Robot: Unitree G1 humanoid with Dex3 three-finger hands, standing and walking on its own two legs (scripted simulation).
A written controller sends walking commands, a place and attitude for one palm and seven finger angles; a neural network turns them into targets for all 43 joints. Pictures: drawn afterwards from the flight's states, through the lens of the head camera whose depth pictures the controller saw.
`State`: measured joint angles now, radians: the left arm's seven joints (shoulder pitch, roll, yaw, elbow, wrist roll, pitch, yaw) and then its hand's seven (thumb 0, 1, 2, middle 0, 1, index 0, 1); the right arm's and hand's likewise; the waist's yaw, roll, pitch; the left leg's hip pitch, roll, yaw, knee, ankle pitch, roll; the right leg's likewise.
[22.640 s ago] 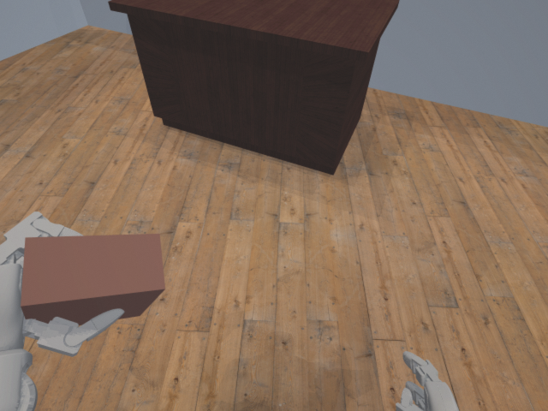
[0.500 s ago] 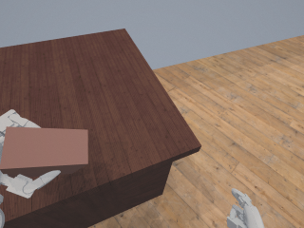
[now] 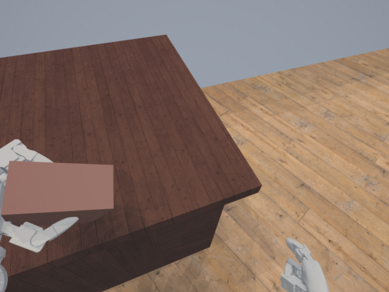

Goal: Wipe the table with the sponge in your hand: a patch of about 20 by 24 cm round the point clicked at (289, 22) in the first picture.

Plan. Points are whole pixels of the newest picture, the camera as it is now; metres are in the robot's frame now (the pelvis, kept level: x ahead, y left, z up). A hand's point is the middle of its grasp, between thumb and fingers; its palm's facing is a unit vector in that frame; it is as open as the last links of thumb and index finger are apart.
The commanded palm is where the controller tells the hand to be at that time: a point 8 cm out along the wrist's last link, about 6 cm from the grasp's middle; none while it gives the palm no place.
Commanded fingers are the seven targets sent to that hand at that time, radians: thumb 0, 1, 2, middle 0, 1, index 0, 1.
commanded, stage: shuffle to correct the standing spot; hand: left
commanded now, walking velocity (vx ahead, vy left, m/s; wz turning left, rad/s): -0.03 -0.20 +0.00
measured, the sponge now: (74, 197) +0.23 +0.21 +0.14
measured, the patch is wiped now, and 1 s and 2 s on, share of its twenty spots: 0.00 0.00 0.00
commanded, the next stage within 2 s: none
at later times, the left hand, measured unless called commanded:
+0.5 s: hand (42, 196) +0.21 +0.24 +0.16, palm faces +0.31 -0.85 -0.43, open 10.1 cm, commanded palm +0.16 +0.28 +0.18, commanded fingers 0.00 0.10 1.30 -1.20 -1.60 -1.20 -1.60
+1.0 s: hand (46, 197) +0.21 +0.23 +0.16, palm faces +0.32 -0.85 -0.42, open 10.1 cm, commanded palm +0.16 +0.27 +0.18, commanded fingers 0.00 0.10 1.30 -1.20 -1.60 -1.20 -1.60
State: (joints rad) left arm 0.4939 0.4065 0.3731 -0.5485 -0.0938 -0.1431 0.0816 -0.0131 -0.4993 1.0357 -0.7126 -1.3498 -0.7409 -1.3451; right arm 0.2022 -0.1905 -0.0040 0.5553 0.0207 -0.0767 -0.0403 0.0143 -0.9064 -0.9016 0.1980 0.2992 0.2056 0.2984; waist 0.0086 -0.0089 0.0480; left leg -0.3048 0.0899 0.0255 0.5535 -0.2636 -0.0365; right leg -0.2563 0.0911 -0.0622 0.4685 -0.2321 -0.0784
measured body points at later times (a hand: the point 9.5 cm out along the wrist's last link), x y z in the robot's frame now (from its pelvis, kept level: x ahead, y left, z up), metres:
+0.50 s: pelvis +0.00 +0.00 +0.00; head +0.03 +0.01 +0.45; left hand +0.19 +0.28 +0.19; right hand +0.17 -0.24 -0.08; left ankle +0.02 +0.14 -0.73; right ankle +0.01 -0.07 -0.73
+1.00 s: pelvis +0.00 -0.01 +0.00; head +0.03 +0.00 +0.45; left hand +0.19 +0.27 +0.19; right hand +0.17 -0.24 -0.08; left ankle +0.02 +0.14 -0.73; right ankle +0.01 -0.07 -0.73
